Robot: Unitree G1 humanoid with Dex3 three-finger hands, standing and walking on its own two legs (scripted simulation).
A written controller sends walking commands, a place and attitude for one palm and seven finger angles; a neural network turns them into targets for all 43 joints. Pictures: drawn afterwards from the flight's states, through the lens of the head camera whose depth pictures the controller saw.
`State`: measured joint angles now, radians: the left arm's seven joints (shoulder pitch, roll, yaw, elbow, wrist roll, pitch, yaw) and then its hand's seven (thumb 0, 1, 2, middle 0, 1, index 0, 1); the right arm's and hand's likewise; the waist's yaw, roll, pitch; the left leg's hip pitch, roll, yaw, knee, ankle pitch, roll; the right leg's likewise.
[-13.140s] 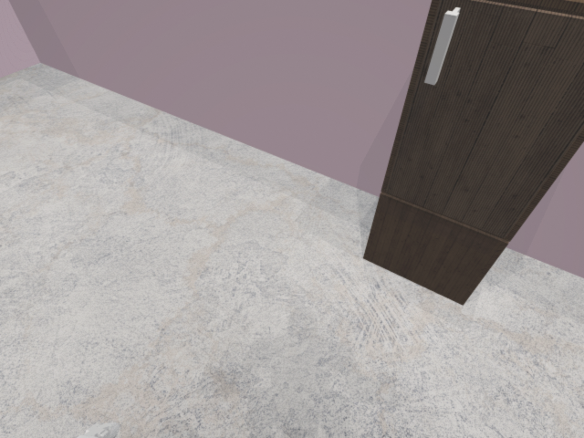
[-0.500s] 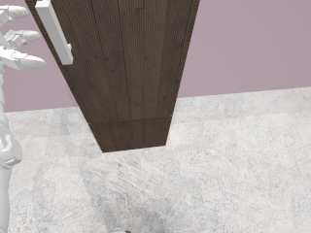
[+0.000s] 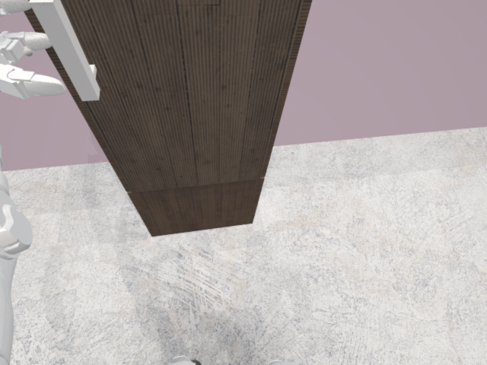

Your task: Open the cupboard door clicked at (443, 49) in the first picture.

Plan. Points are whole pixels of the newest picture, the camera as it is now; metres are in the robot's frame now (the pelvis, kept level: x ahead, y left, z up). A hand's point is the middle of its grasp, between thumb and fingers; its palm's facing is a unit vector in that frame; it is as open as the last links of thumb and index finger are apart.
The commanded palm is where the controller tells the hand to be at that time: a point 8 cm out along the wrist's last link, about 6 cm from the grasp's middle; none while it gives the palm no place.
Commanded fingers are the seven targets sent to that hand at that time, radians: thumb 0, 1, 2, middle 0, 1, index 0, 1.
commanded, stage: move the hooked fingers beside the handle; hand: left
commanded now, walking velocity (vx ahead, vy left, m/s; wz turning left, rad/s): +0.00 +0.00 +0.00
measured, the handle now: (72, 43) +0.56 +0.20 +0.18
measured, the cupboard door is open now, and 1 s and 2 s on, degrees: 0 0 0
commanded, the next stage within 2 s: slide the fingers in behind the handle in 0.40 s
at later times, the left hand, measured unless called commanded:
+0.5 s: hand (26, 57) +0.51 +0.24 +0.19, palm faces +0.07 -1.00 +0.00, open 14.0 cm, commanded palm +0.50 +0.29 +0.17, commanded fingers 0.00 -0.50 0.30 -0.30 -1.20 -0.30 -1.20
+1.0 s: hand (46, 58) +0.52 +0.22 +0.18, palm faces +0.07 -1.00 +0.00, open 13.9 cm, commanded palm +0.50 +0.26 +0.17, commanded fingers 0.00 -0.50 0.30 -0.30 -1.20 -0.30 -1.20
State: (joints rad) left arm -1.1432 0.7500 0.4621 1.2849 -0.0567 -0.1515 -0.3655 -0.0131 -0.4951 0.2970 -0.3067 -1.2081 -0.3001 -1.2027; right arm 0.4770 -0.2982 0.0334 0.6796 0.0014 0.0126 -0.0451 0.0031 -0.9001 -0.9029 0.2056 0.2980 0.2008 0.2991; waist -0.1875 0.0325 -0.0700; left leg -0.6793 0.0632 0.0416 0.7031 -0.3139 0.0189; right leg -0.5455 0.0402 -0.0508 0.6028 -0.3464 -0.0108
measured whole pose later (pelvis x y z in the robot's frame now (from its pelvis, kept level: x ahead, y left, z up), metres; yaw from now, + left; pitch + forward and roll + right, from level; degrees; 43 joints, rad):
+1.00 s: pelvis -0.01 -0.01 +0.00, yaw +1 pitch +15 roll -3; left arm -1.15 0.68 0.40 1.30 -0.07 -0.14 -0.28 -0.01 -0.50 0.30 -0.31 -1.21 -0.30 -1.23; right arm 0.47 -0.30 0.03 0.70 0.00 -0.01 -0.04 0.00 -0.90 -0.90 0.20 0.30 0.20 0.30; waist -0.18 0.04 -0.07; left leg -0.68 0.06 0.02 0.71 -0.30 0.01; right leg -0.54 0.04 -0.07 0.62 -0.35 -0.02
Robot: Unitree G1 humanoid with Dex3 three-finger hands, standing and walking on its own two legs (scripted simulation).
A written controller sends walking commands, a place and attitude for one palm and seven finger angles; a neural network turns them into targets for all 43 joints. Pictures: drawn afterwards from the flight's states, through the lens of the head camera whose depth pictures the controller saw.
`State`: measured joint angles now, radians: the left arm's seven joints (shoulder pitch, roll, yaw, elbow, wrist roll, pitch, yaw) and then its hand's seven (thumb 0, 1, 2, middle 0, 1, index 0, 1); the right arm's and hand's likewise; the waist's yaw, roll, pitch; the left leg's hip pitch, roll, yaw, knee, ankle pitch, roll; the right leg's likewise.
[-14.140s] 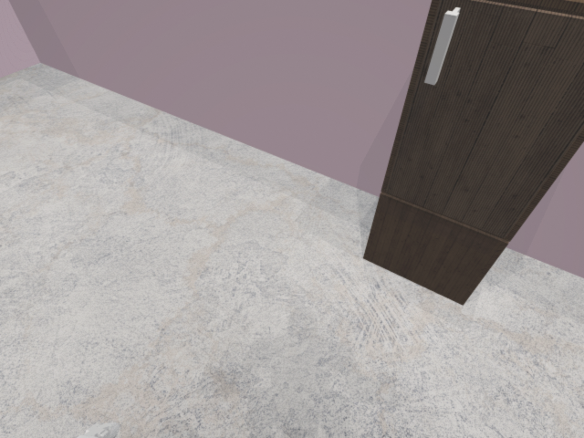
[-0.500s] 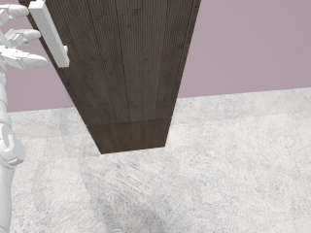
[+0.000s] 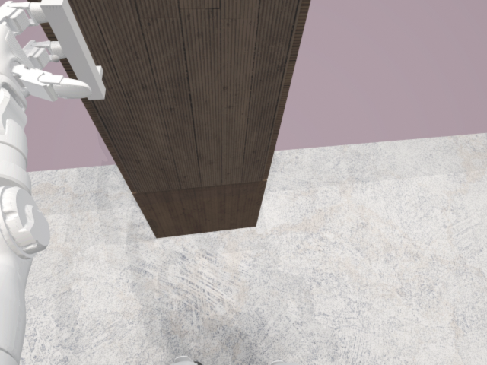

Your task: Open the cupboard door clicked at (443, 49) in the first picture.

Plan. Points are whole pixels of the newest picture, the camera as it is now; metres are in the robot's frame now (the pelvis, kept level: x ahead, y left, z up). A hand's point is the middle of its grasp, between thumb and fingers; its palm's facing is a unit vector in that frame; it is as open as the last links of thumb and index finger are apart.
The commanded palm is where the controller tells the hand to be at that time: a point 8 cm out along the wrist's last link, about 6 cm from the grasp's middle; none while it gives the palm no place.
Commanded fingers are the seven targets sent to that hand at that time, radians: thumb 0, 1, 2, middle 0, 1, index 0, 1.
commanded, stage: slide the fingers in behind the handle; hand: left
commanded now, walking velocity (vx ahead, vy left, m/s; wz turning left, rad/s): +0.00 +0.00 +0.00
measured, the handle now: (80, 44) +0.57 +0.20 +0.18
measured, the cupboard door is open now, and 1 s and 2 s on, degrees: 0 0 0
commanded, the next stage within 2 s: close the thumb around the handle in 1.10 s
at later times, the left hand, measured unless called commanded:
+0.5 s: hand (76, 57) +0.53 +0.19 +0.18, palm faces +0.05 -1.00 +0.00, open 13.9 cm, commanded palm +0.51 +0.23 +0.17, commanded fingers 0.00 -0.50 0.30 -0.30 -1.20 -0.30 -1.20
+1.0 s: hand (92, 57) +0.53 +0.17 +0.19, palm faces +0.05 -1.00 -0.01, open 13.9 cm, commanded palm +0.51 +0.21 +0.17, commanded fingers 0.00 -0.50 0.30 -0.30 -1.20 -0.30 -1.20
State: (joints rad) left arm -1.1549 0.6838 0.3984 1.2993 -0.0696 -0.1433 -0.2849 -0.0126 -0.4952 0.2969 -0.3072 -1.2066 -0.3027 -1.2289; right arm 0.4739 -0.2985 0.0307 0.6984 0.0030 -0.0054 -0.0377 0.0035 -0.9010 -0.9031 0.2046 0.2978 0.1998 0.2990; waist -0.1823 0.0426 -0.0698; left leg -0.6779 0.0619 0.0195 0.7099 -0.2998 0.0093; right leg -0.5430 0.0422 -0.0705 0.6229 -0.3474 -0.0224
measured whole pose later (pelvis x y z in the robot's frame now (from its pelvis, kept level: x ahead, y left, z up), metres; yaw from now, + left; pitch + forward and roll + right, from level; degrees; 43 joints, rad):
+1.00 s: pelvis +0.00 +0.00 +0.00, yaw +0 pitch +14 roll -2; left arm -1.12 0.54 0.37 1.24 -0.07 -0.16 -0.16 -0.01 -0.50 0.30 -0.30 -1.20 -0.30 -1.20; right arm 0.45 -0.29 0.02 0.69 0.00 -0.03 -0.01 0.00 -0.90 -0.90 0.20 0.30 0.20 0.30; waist -0.17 0.05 -0.07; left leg -0.64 0.06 0.03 0.70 -0.30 0.01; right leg -0.52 0.04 -0.05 0.64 -0.36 -0.02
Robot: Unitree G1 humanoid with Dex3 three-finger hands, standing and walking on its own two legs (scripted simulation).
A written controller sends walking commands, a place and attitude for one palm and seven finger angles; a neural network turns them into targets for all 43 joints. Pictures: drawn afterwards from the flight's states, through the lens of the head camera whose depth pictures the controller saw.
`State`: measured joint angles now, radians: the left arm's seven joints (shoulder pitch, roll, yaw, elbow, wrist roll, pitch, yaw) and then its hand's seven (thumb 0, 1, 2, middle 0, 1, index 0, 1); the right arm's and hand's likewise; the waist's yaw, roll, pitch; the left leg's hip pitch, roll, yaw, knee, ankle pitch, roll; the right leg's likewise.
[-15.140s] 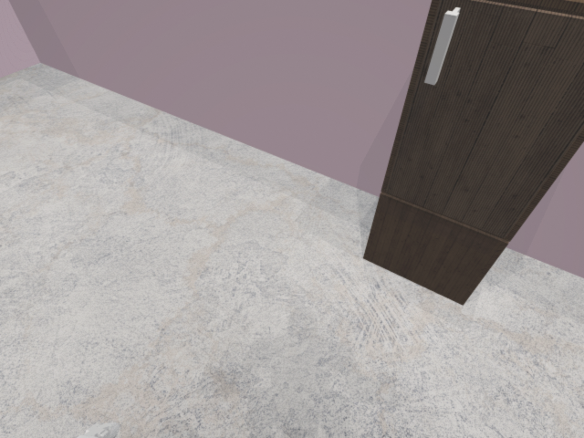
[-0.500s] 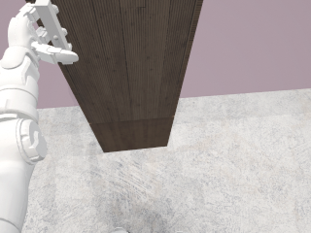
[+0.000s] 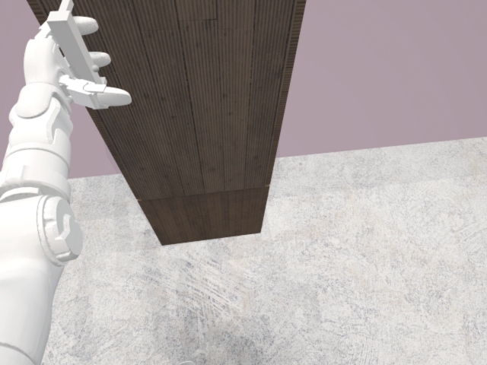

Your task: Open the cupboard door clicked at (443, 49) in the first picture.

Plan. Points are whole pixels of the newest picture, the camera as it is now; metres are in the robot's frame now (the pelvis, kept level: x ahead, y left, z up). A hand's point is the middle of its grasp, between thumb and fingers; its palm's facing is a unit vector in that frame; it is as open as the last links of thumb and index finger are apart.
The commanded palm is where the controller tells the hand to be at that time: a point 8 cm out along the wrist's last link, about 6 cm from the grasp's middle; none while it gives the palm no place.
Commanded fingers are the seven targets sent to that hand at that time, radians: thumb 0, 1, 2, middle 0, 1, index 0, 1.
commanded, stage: slide the fingers in behind the handle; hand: left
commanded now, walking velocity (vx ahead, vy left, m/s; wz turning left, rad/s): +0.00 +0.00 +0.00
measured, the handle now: (85, 57) +0.57 +0.20 +0.18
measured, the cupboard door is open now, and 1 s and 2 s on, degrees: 0 0 35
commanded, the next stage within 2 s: close the thumb around the handle in 0.10 s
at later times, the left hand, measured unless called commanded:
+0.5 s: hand (95, 68) +0.53 +0.17 +0.18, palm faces +0.06 -1.00 +0.00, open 11.4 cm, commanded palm +0.51 +0.22 +0.17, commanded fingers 0.00 0.40 0.68 -0.36 -1.30 -0.36 -1.30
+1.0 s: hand (96, 67) +0.53 +0.18 +0.18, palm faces +0.05 -1.00 +0.00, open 5.7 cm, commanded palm +0.51 +0.22 +0.17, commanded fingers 0.00 0.90 0.90 -0.40 -1.35 -0.40 -1.35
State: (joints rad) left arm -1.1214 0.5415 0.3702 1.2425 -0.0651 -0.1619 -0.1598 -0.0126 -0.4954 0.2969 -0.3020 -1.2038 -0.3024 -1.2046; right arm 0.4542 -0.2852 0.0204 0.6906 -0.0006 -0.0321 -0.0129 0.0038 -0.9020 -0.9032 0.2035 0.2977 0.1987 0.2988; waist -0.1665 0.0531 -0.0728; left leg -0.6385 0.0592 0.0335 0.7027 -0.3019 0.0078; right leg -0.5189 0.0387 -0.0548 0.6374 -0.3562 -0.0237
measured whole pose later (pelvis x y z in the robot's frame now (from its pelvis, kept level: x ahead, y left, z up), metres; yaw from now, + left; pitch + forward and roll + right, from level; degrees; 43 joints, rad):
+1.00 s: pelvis +0.00 +0.00 +0.00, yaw +0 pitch +14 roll -2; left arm -1.12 0.54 0.38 1.24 -0.06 -0.16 -0.17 0.00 0.70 0.81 -0.40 -1.35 -0.39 -1.34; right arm 0.45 -0.29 0.02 0.69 0.00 -0.02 -0.02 0.00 -0.90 -0.90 0.20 0.30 0.20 0.30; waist -0.17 0.05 -0.08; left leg -0.64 0.06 0.04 0.70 -0.31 0.01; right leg -0.51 0.04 -0.05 0.63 -0.36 -0.02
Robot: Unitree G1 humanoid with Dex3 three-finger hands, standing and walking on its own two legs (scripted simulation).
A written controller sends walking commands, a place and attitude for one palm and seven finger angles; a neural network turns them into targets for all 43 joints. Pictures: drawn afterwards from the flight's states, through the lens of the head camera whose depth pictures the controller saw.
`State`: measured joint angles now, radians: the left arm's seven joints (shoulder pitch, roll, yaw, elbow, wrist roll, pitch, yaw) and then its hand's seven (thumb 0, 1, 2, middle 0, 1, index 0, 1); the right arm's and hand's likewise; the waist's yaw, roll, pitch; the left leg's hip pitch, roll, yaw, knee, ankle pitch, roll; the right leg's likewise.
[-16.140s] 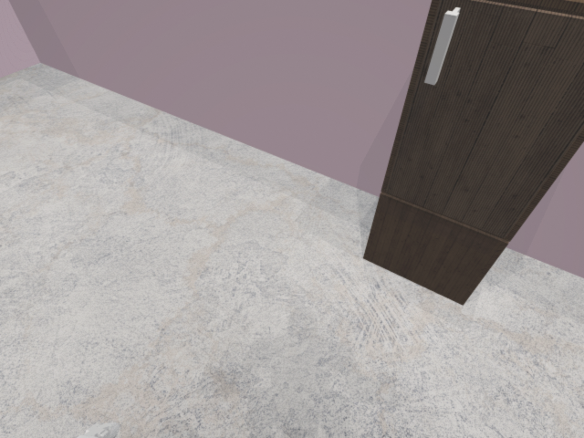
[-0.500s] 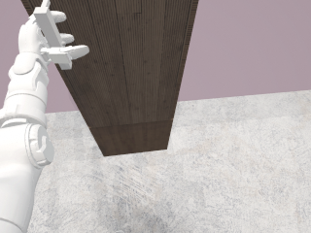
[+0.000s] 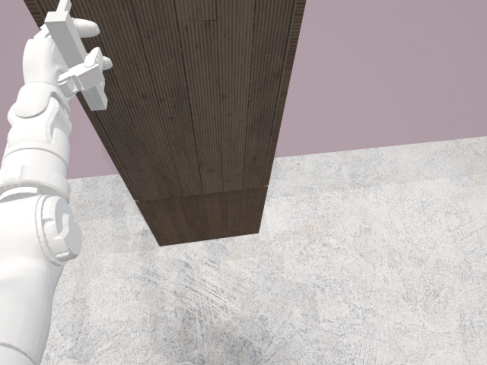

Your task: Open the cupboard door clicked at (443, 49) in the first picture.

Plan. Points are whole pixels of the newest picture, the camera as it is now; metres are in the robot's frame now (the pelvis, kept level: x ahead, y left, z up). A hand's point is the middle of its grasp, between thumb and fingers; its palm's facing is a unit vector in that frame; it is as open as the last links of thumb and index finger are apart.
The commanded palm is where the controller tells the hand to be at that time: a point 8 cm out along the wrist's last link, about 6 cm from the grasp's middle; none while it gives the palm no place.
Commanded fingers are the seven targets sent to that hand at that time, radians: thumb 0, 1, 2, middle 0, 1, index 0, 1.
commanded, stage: pull the door open along its arc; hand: left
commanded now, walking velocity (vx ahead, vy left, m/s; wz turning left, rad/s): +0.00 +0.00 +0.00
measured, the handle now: (83, 57) +0.57 +0.20 +0.17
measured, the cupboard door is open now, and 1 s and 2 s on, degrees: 0 35 42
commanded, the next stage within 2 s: open thumb and fingers to let go in 1.14 s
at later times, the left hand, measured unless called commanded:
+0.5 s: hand (105, 107) +0.45 +0.15 +0.18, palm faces +0.02 -1.00 +0.04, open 6.0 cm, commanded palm +0.39 +0.20 +0.17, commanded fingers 0.00 0.90 0.90 -0.40 -1.35 -0.40 -1.35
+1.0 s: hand (168, 161) +0.35 +0.06 +0.18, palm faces +0.45 -0.90 +0.02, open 5.8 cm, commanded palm +0.28 +0.09 +0.17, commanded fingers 0.00 0.90 0.90 -0.40 -1.35 -0.40 -1.35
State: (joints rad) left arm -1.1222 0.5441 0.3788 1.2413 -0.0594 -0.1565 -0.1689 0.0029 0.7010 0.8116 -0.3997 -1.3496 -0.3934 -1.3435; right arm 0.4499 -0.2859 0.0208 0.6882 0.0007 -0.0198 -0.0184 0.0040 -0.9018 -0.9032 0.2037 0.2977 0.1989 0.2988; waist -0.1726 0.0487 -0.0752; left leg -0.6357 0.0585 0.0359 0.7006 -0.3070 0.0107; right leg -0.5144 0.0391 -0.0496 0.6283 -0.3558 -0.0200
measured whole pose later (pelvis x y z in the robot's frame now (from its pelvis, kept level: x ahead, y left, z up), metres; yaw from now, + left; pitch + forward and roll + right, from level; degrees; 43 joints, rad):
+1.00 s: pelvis +0.00 -0.03 +0.02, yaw +3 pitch -2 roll +0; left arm -0.30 -0.12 -0.05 0.07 -0.01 0.30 0.56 -0.03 0.68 0.74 -0.35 -1.35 -0.39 -1.35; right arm 0.13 -0.19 0.02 0.67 -0.03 0.06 -0.02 0.01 -0.90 -0.90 0.20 0.30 0.20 0.30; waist 0.02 0.06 -0.04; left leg -0.22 0.04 0.01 0.49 -0.23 -0.03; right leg -0.11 0.03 -0.08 0.48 -0.33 -0.06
